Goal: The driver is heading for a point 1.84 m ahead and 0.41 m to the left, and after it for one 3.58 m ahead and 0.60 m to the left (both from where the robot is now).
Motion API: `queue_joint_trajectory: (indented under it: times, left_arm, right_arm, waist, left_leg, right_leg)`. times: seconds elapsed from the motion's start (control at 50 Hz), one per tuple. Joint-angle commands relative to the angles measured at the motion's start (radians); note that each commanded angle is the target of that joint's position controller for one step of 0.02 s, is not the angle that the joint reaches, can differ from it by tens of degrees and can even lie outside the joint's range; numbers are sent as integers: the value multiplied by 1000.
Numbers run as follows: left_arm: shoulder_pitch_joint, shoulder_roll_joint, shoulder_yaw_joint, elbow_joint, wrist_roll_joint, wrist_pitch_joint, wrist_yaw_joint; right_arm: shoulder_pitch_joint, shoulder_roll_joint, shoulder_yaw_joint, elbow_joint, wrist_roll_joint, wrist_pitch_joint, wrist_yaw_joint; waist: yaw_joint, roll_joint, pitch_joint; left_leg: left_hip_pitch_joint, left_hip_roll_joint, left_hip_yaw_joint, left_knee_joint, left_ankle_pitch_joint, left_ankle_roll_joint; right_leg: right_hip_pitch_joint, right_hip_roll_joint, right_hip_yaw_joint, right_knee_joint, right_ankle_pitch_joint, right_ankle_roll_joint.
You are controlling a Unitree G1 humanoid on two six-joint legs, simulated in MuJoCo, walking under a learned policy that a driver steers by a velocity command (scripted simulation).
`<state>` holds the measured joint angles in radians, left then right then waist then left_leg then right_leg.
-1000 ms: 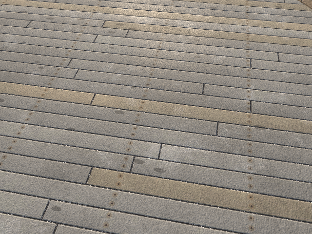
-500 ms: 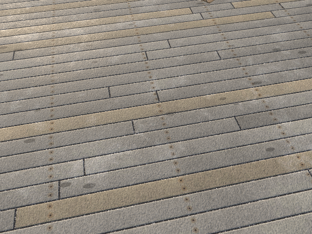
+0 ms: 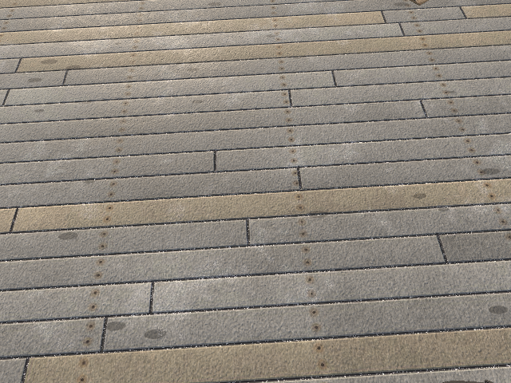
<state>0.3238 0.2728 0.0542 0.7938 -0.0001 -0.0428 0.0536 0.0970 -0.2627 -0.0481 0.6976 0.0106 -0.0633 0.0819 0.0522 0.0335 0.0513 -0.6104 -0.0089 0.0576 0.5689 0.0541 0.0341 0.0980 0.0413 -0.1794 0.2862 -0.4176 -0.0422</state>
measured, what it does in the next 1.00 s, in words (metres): walks ahead, turning left: left foot, then right foot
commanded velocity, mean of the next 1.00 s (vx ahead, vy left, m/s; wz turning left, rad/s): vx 0.04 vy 0.00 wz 0.46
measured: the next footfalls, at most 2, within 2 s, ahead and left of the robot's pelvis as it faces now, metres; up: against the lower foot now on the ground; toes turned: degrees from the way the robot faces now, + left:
left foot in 0.04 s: +0.21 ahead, +0.07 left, +0.00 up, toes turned +2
right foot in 0.48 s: +0.24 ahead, -0.15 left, +0.00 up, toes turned +23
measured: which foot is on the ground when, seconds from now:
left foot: up 0.00-0.02, down 0.04-0.48, up 0.50-0.86, down 0.88-1.00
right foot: down 0.00-0.02, up 0.04-0.46, down 0.48-0.88, up 0.90-1.00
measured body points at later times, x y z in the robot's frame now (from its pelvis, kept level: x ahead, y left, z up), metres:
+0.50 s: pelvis +0.13 -0.05 +0.00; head +0.16 -0.05 +0.45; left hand +0.19 +0.26 -0.09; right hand +0.37 -0.27 -0.09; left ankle +0.17 +0.07 -0.72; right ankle +0.21 -0.16 -0.73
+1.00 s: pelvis +0.12 -0.04 +0.01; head +0.13 -0.01 +0.46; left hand +0.09 +0.26 -0.11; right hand +0.39 -0.17 -0.07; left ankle +0.06 +0.05 -0.73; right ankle +0.19 -0.17 -0.70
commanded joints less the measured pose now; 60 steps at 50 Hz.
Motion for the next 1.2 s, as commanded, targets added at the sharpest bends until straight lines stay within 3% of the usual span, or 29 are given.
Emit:
queue_joint_trajectory:
  times: [0.02,0.04,0.06,0.08,0.1,0.14,0.18,0.26,0.36,0.42,0.46,0.48,0.5,0.52,0.54,0.58,0.66,0.72,0.82,0.86,0.88,0.9,0.92,0.96,1.0,1.12,1.16,1.18,1.2]
  left_arm:
    - [-67,198,55,-89,-4,16,20]
    - [-90,180,46,-106,-6,10,12]
    - [60,23,5,-130,44,-3,-12]
    - [112,89,-2,-122,22,-19,-35]
    - [2,181,21,-135,-12,-23,-45]
    - [-92,166,20,-166,2,-8,-30]
    - [-68,162,24,-173,9,19,-22]
    - [-50,102,6,-163,21,29,-3]
    - [-125,104,11,-184,7,34,-9]
    - [-138,110,19,-192,0,13,-22]
    - [-86,113,31,-176,-3,-1,-30]
    - [-64,169,49,-176,10,-2,-26]
    - [-104,272,72,-187,41,12,-21]
    - [-108,233,67,-197,64,11,-24]
    - [-149,175,50,-219,56,11,-18]
    - [-206,125,37,-227,20,17,-10]
    - [-150,132,38,-208,22,37,1]
    - [-125,165,51,-191,16,47,-4]
    - [-151,188,57,-169,-15,49,-26]
    - [-128,160,45,-140,-32,48,-28]
    - [-85,119,30,-128,-11,39,-34]
    - [-73,46,3,-155,37,25,-45]
    - [-174,93,13,-170,31,28,-34]
    - [-178,124,29,-152,8,39,-30]
    - [-143,130,37,-128,13,52,-23]
    - [-87,59,9,-83,-4,49,-35]
    - [-121,134,19,-104,13,49,-34]
    - [-137,200,33,-121,7,50,-30]
    - [-144,206,41,-113,-10,50,-33]
  right_arm:
    - [200,-171,-65,-30,-1,-5,-5]
    - [291,-206,-78,-23,-6,-3,-29]
    - [255,-286,-83,-45,-21,-1,-50]
    - [248,-281,-77,-78,-34,-4,-49]
    - [182,-235,-73,-110,-21,7,-51]
    - [70,-161,-48,-122,13,25,-64]
    - [31,-166,-51,-129,-6,36,-69]
    - [44,-203,-70,-116,-12,47,-85]
    - [16,-206,-74,-131,1,88,-106]
    - [31,-198,-73,-134,0,100,-105]
    - [24,-181,-67,-137,11,108,-107]
    - [60,-142,-55,-135,12,109,-108]
    - [85,-101,-48,-159,10,102,-104]
    - [77,-182,-70,-164,-6,85,-100]
    - [97,-230,-89,-138,2,85,-98]
    - [132,-200,-89,-95,6,110,-107]
    - [51,-122,-61,-137,18,122,-102]
    - [19,-88,-42,-158,7,117,-93]
    - [65,-98,-42,-136,5,119,-82]
    - [119,-97,-41,-106,0,115,-78]
    - [134,-137,-46,-110,-6,115,-84]
    - [80,-220,-57,-130,-22,118,-96]
    - [77,-148,-39,-132,-45,103,-90]
    - [27,-112,-24,-109,-47,74,-87]
    - [-8,-117,-22,-95,-27,60,-90]
    - [-26,-64,-2,-43,-22,71,-92]
    - [23,-90,-13,-21,-21,65,-95]
    - [58,-116,-24,-17,-31,64,-98]
    - [47,-117,-27,-19,-34,69,-107]
  waist:
    - [-143,-142,-159]
    - [-209,-63,-209]
    - [-65,230,-319]
    - [-93,162,-552]
    - [-136,21,-471]
    - [-71,-116,-207]
    - [-21,-40,-122]
    - [-23,26,-175]
    - [-55,97,-182]
    - [-70,134,-178]
    - [-31,136,-175]
    - [-39,57,-185]
    - [-95,-254,-140]
    - [-70,-322,-147]
    - [-78,-225,-139]
    - [-89,-150,-107]
    - [-30,-193,-93]
    - [-7,-217,-136]
    - [-27,-236,-143]
    - [-59,-198,-134]
    - [-43,-94,-178]
    - [13,192,-177]
    - [-72,183,-171]
    - [-55,149,-122]
    - [-43,136,-99]
    - [-24,90,-129]
    - [-47,25,-104]
    - [-90,-59,-82]
    - [-88,-128,-60]
  left_leg:
    - [308,-81,23,-32,-61,64]
    - [501,-35,-58,-148,142,111]
    - [873,238,-391,39,688,274]
    - [992,398,-780,-73,504,459]
    - [876,340,-669,-155,294,404]
    - [554,245,-521,-241,46,303]
    - [332,178,-459,-295,-34,273]
    - [269,131,-381,-251,147,249]
    - [244,89,-442,-251,-274,180]
    - [297,97,-514,-206,-270,161]
    - [295,68,-526,-136,-241,117]
    - [225,13,-473,-31,-369,64]
    - [16,-151,-257,183,-601,-2]
    - [-28,-110,-210,444,-682,-49]
    - [-22,-79,-224,568,-617,-67]
    - [-38,-61,-186,672,-505,-102]
    - [-55,-27,-105,564,-434,-141]
    - [59,-1,-88,386,-496,-138]
    - [267,-12,-32,56,-426,-84]
    - [443,-25,-24,-231,-195,-28]
    - [603,74,-156,-238,-37,6]
    - [636,281,-377,-190,210,124]
    - [512,338,-416,-222,145,243]
    - [483,266,-344,-237,61,212]
    - [465,236,-301,-214,147,182]
    - [449,188,-235,-162,112,154]
    - [421,132,-207,-141,-113,72]
    - [407,80,-171,-129,-243,39]
    - [415,35,-108,-118,-304,7]
  right_leg:
    - [-64,-234,24,382,1215,-4]
    - [-189,-168,11,645,979,35]
    - [-584,-10,54,1015,-178,97]
    - [-717,72,295,1266,-309,118]
    - [-748,7,347,1248,-192,97]
    - [-761,-54,303,1087,-70,91]
    - [-644,-72,295,946,-25,97]
    - [-571,-51,257,712,15,138]
    - [-529,-30,271,537,130,140]
    - [-493,-13,270,393,110,117]
    - [-373,-13,253,160,213,83]
    - [-270,-147,352,76,234,34]
    - [-223,-370,614,23,373,-108]
    - [-279,-474,749,2,451,-225]
    - [-295,-436,658,25,458,-217]
    - [-285,-316,467,61,446,-136]
    - [-207,-276,325,59,531,-151]
    - [-177,-302,312,79,578,-175]
    - [-215,-322,310,118,611,-178]
    - [-293,-284,271,170,542,-108]
    - [-398,-232,219,251,373,-23]
    - [-557,-121,105,370,17,80]
    - [-540,-116,177,457,-160,108]
    - [-554,-119,210,548,-135,119]
    - [-544,-123,226,575,-76,137]
    - [-335,-101,180,244,143,128]
    - [-276,-125,227,156,449,95]
    - [-310,-146,254,196,508,58]
    - [-383,-143,282,191,402,8]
